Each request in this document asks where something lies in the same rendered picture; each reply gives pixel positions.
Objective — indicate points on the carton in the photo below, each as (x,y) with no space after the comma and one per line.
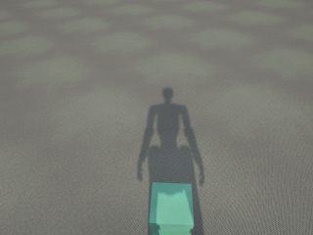
(171,211)

